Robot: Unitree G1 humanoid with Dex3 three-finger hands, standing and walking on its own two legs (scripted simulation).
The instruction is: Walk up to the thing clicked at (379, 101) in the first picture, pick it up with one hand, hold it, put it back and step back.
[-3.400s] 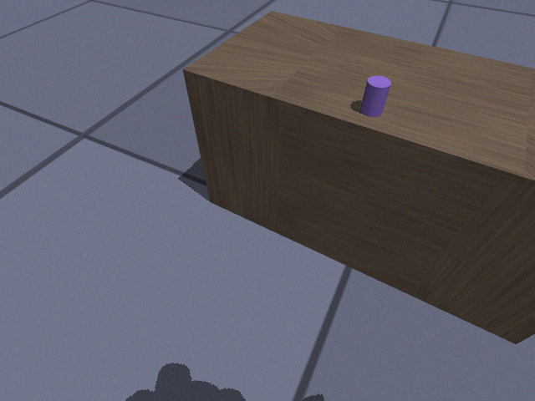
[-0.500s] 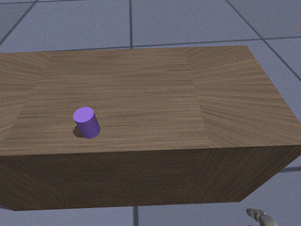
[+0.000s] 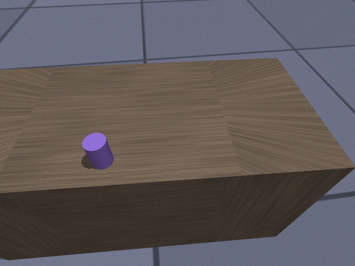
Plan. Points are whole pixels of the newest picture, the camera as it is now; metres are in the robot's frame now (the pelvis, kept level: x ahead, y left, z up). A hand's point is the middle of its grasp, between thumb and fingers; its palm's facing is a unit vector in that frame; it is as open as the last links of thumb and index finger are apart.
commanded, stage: walk up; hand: left
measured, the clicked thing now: (98, 151) +0.43 +0.24 -0.03
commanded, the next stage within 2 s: stand in 0.30 s
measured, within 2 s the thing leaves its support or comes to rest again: neither
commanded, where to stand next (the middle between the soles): +0.05 +0.00 m, yaw +3 degrees
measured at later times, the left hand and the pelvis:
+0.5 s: hand out of the picture +0.09 +0.25 -0.16, palm faces -0.02 -0.94 -0.33, open 7.4 cm; pelvis +0.01 +0.00 +0.00, yaw +1 degrees
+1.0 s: hand out of the picture +0.09 +0.26 -0.16, palm faces -0.02 -0.95 -0.32, open 7.4 cm; pelvis +0.02 +0.01 +0.00, yaw +1 degrees
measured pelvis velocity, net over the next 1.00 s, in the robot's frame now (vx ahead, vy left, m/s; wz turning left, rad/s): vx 0.02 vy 0.01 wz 0.03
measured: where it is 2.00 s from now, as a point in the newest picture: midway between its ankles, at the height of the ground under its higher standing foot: outside the picture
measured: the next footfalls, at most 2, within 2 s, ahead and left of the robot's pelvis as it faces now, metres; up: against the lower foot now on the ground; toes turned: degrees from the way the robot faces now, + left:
none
